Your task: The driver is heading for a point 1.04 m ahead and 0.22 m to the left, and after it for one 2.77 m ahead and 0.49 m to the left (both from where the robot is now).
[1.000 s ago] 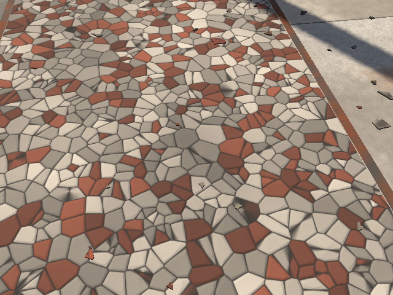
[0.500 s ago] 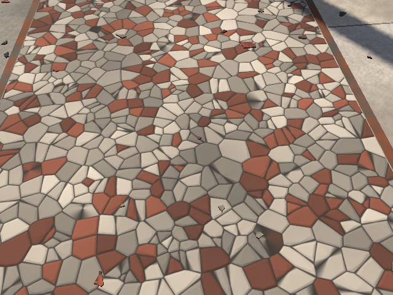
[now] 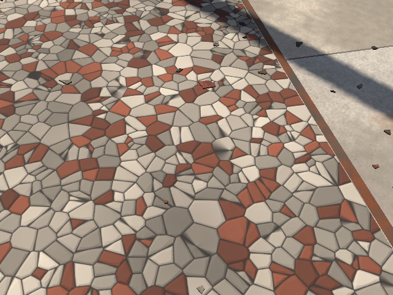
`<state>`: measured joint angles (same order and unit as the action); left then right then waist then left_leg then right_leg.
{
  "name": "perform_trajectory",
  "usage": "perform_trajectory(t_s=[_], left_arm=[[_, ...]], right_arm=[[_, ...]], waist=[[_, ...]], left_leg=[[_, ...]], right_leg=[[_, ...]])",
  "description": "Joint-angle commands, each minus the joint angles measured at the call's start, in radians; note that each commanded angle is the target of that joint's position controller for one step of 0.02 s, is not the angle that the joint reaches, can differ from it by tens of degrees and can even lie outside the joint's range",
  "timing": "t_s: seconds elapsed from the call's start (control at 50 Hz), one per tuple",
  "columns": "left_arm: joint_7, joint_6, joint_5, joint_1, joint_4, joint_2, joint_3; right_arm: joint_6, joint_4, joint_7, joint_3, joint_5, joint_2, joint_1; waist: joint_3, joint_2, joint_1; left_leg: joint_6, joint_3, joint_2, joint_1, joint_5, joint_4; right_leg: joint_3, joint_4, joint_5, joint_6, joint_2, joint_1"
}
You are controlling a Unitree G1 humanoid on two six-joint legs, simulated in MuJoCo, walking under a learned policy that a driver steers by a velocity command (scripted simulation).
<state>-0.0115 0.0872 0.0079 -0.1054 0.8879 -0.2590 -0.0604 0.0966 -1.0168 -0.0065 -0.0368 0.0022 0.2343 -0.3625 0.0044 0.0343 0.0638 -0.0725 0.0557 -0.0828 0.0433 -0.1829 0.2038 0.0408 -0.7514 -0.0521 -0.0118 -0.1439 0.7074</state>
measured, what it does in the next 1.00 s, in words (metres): walks ahead, turning left: right foot, then left foot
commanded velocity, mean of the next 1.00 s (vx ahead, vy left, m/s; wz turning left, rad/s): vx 0.50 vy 0.00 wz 0.31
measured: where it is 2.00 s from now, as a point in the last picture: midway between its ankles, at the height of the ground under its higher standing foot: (139, 178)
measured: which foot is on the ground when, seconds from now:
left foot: down 0.00-0.22, up 0.24-0.72, down 0.74-1.00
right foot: up 0.00-0.18, down 0.20-0.76, up 0.78-1.00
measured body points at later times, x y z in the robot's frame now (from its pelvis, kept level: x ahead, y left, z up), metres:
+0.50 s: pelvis +0.29 -0.06 +0.00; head +0.31 -0.07 +0.45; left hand +0.30 +0.20 -0.14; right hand +0.43 -0.32 -0.13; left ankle +0.42 +0.13 -0.67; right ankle +0.27 -0.15 -0.75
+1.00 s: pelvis +0.57 +0.04 +0.00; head +0.60 +0.07 +0.45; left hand +0.65 +0.36 -0.10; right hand +0.73 -0.19 -0.12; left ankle +0.55 +0.10 -0.75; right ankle +0.73 -0.11 -0.67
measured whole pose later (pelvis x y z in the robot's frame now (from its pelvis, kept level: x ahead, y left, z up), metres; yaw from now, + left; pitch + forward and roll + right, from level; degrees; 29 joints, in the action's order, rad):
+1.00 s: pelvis +0.57 +0.04 +0.00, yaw +22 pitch +2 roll +0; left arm -0.01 0.11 -0.01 -0.08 0.79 -0.29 -0.07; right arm 0.06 -0.80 -0.01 -0.07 0.01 0.25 -0.30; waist -0.03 0.03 0.04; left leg -0.11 -0.06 -0.12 0.20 -0.17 0.34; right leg 0.08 -0.95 0.21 0.04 -0.12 0.65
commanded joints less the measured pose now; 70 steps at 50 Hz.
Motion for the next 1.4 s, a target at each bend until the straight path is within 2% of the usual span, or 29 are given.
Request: perform_trajectory(t_s=[0.02,0.12,0.18,0.2,0.22,0.24,0.26,0.3,0.34,0.42,0.54,0.64,0.7,0.74,0.76,0.78,0.8,0.82,0.86,0.96,1.04,1.14,1.2,1.24,1.26,1.28,1.3,1.34,1.4], left_arm=[[0.015,0.013,0.006,0.107,-0.072,-0.028,0.005],[0.048,0.027,0.014,0.189,-0.125,-0.053,0.008],[0.047,0.032,0.013,-0.058,-0.063,-0.138,-0.034],[0.037,0.031,0.002,-0.259,-0.016,-0.209,-0.058],[0.037,0.022,-0.006,-0.377,0.016,-0.300,-0.082],[0.037,0.020,-0.004,-0.374,0.013,-0.209,-0.053],[0.035,0.021,0.001,-0.281,0.000,-0.159,-0.036],[0.036,0.023,-0.008,-0.122,-0.033,-0.094,-0.015],[0.041,0.033,-0.020,-0.085,-0.022,-0.059,-0.007],[0.024,0.043,-0.028,-0.131,0.016,-0.101,-0.021],[-0.006,0.035,-0.018,-0.172,0.029,-0.125,-0.024],[-0.013,-0.001,-0.001,-0.246,0.058,-0.148,-0.036],[-0.024,-0.025,0.004,-0.204,0.034,-0.189,-0.048],[-0.030,-0.038,0.005,-0.176,0.014,-0.195,-0.046],[-0.027,-0.025,-0.021,-0.202,-0.016,-0.148,-0.028],[-0.005,0.016,-0.019,-0.267,-0.060,-0.026,0.010],[0.012,0.059,0.019,-0.147,-0.081,-0.121,-0.009],[0.017,0.077,0.043,-0.079,-0.106,-0.135,-0.012],[0.002,0.071,0.001,-0.070,-0.094,-0.140,-0.024],[-0.005,0.020,-0.025,-0.040,-0.134,-0.100,-0.025],[0.004,0.026,-0.019,0.109,-0.183,-0.067,-0.011],[0.032,0.046,-0.006,0.189,-0.219,-0.090,-0.009],[0.040,0.059,-0.005,0.150,-0.222,-0.124,-0.018],[0.034,0.067,-0.019,-0.049,-0.174,-0.176,-0.044],[0.030,0.066,-0.029,-0.216,-0.157,-0.235,-0.058],[0.040,0.052,-0.022,-0.312,-0.104,-0.278,-0.076],[0.044,0.048,0.008,-0.308,-0.109,-0.183,-0.050],[0.038,0.032,-0.004,-0.177,-0.136,-0.128,-0.028],[0.039,0.032,-0.019,-0.131,-0.132,-0.095,-0.013]], right_arm=[[0.007,0.041,0.013,-0.030,0.011,0.165,-0.015],[-0.022,0.012,0.018,-0.041,0.016,0.178,-0.073],[-0.038,0.031,0.018,-0.041,0.011,0.181,-0.020],[-0.036,0.055,0.017,-0.024,-0.002,0.148,-0.017],[-0.013,0.063,0.004,0.013,-0.004,0.023,-0.139],[0.014,0.049,0.000,0.003,0.013,0.075,-0.107],[0.031,0.084,-0.004,-0.021,0.042,0.160,-0.005],[0.026,0.096,0.008,-0.027,0.037,0.149,0.079],[-0.010,0.082,0.013,-0.031,0.032,0.104,0.035],[-0.040,0.108,0.018,-0.037,0.027,0.081,0.079],[-0.029,0.180,-0.011,-0.028,0.013,0.054,0.266],[-0.031,0.265,-0.043,-0.021,0.017,0.050,0.384],[-0.035,0.288,-0.059,-0.044,0.021,0.096,0.321],[-0.039,0.232,-0.048,-0.099,0.027,0.193,0.052],[-0.049,0.209,-0.022,-0.130,0.025,0.296,-0.076],[-0.041,0.239,-0.024,-0.128,0.026,0.339,-0.028],[-0.036,0.241,-0.027,-0.103,0.015,0.255,-0.054],[-0.027,0.244,-0.023,-0.091,0.010,0.204,-0.017],[-0.018,0.276,-0.024,-0.073,0.011,0.143,0.120],[-0.015,0.295,0.005,-0.080,0.012,0.185,0.112],[-0.029,0.289,0.021,-0.083,0.020,0.193,0.056],[-0.033,0.252,0.022,-0.072,0.020,0.167,-0.023],[-0.042,0.246,0.027,-0.076,0.012,0.182,-0.026],[-0.044,0.264,0.023,-0.064,0.007,0.157,0.012],[-0.040,0.284,0.022,-0.046,-0.010,0.120,-0.007],[-0.027,0.277,0.018,-0.028,0.022,0.056,-0.159],[-0.020,0.264,0.018,-0.039,0.033,0.145,-0.113],[-0.014,0.307,0.015,-0.046,0.022,0.177,0.080],[-0.017,0.314,0.010,-0.048,0.009,0.131,0.081]], waist=[[-0.084,-0.071,0.002],[-0.093,-0.084,0.004],[0.064,-0.113,-0.138],[0.215,-0.062,-0.211],[0.370,0.186,-0.171],[0.401,0.179,-0.189],[0.241,0.136,-0.172],[0.075,0.008,-0.112],[0.031,0.048,-0.058],[-0.029,0.026,-0.048],[-0.074,0.010,-0.099],[-0.108,-0.001,-0.130],[-0.033,0.051,-0.065],[0.116,0.032,0.080],[0.218,-0.143,0.099],[0.339,-0.316,-0.007],[0.338,-0.183,0.061],[0.215,-0.140,0.052],[0.084,-0.018,-0.039],[0.020,-0.054,-0.078],[-0.002,-0.098,-0.020],[-0.011,-0.127,0.025],[-0.012,-0.159,-0.007],[0.114,-0.145,-0.110],[0.265,-0.032,-0.163],[0.363,0.302,-0.113],[0.283,0.190,-0.145],[0.061,0.005,-0.134],[0.017,0.041,-0.072]], left_leg=[[-0.132,-0.129,0.266,0.075,0.146,-0.106],[-0.117,-0.148,0.343,-0.121,0.255,0.001],[-0.068,-0.091,0.287,-0.100,0.654,0.292],[-0.034,-0.049,0.233,0.086,0.511,0.571],[0.046,-0.014,0.048,0.521,0.006,0.972],[0.030,-0.174,0.036,0.649,-0.377,1.107],[0.010,-0.175,0.099,0.730,-0.323,1.151],[0.009,-0.138,0.190,0.666,-0.160,1.051],[0.015,-0.151,0.227,0.554,-0.091,0.975],[0.038,-0.180,0.222,0.635,0.040,0.872],[0.042,-0.096,0.192,0.634,0.301,0.538],[0.004,-0.040,0.175,0.714,0.180,0.432],[-0.046,0.050,0.092,0.546,0.027,0.429],[-0.111,0.052,0.013,0.151,0.060,0.352],[-0.183,-0.259,0.208,-0.151,0.083,0.339],[-0.388,-0.854,0.423,-0.435,-0.086,0.158],[-0.336,-0.843,0.410,-0.440,-0.104,0.086],[-0.291,-0.681,0.377,-0.336,-0.040,0.093],[-0.237,-0.473,0.297,-0.040,0.161,0.074],[-0.232,-0.343,0.229,0.169,0.323,0.007],[-0.165,-0.286,0.160,0.205,0.232,0.030],[-0.142,-0.347,0.221,0.087,0.159,0.094],[-0.124,-0.400,0.267,-0.013,0.279,0.171],[-0.082,-0.344,0.190,0.023,0.496,0.393],[-0.043,-0.278,0.113,0.198,0.285,0.676],[0.029,-0.201,-0.030,0.560,-0.327,0.994],[0.026,-0.266,0.023,0.695,-0.386,1.102],[0.026,-0.194,0.111,0.718,-0.216,1.081],[0.036,-0.158,0.180,0.610,-0.128,0.935]], right_leg=[[-0.038,0.136,-0.086,0.007,0.035,-0.052],[-0.036,0.242,0.061,-0.034,0.062,-0.032],[-0.100,0.282,0.114,-0.097,0.143,-0.405],[0.032,0.236,0.090,-0.160,0.021,-0.729],[0.506,0.304,0.277,-0.325,-0.229,-1.131],[0.699,0.432,0.334,-0.324,-0.257,-1.149],[0.541,0.446,0.324,-0.266,-0.221,-1.019],[0.290,0.513,0.177,-0.217,-0.156,-0.714],[0.159,0.582,0.143,-0.189,-0.103,-0.568],[0.015,0.638,0.027,-0.196,-0.096,-0.533],[-0.148,0.665,-0.002,-0.151,-0.077,-0.590],[-0.195,0.571,-0.133,-0.136,-0.147,-0.806],[-0.240,0.382,-0.579,-0.101,-0.152,-0.842],[-0.276,-0.002,-0.632,-0.049,-0.091,-0.709],[-0.280,-0.336,-0.168,-0.004,-0.026,-0.430],[-0.101,-0.666,0.621,0.045,0.205,-0.036],[0.067,-0.702,0.598,0.010,0.153,0.077],[0.054,-0.659,0.518,-0.017,0.109,0.123],[0.044,-0.469,0.405,-0.011,0.031,0.001],[0.012,-0.225,0.266,0.061,0.031,-0.077],[-0.002,0.091,0.008,0.072,0.095,-0.133],[0.003,0.244,-0.052,0.033,0.114,-0.162],[-0.010,0.280,0.086,-0.016,0.125,-0.193],[-0.009,0.300,0.050,-0.085,0.112,-0.492],[0.176,0.254,0.019,-0.164,-0.054,-0.786],[0.629,0.372,0.259,-0.317,-0.243,-1.079],[0.712,0.441,0.486,-0.288,-0.241,-1.054],[0.455,0.482,0.381,-0.226,-0.167,-0.786],[0.290,0.546,0.159,-0.216,-0.083,-0.606]])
